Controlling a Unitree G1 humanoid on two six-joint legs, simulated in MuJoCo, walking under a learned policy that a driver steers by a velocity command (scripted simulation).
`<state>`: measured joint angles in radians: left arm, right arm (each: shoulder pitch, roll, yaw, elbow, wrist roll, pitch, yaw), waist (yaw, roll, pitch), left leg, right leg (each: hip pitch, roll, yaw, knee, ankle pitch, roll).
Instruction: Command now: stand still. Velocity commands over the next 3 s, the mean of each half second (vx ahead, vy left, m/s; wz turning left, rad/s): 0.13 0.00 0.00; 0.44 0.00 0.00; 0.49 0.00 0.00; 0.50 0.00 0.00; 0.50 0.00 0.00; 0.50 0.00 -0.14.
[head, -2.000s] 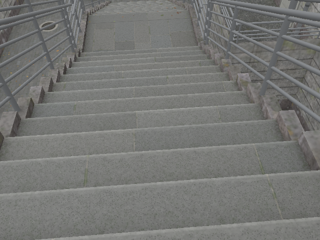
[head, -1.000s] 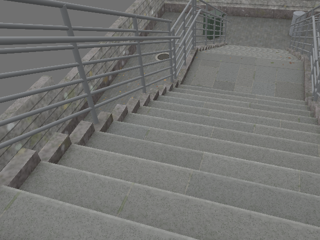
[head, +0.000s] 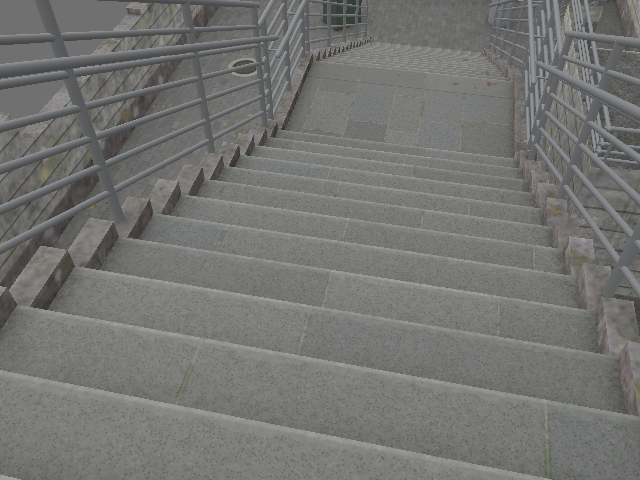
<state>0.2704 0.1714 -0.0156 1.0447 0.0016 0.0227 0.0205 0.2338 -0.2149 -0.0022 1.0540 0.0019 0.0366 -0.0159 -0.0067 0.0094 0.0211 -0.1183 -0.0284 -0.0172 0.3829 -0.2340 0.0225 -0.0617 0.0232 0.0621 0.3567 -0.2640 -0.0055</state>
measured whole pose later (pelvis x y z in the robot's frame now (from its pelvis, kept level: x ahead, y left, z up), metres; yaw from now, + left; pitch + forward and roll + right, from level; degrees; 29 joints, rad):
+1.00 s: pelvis +0.24 +0.02 -0.15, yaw +2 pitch +0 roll +2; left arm 0.08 0.18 0.02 0.89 0.03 -0.04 -0.02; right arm 0.58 -0.15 0.00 1.13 -0.03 -0.05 -0.04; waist -0.09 -0.04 0.03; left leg -0.19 -0.11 0.03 1.43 -0.78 0.12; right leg -0.27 0.02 -0.08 0.35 0.16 -0.09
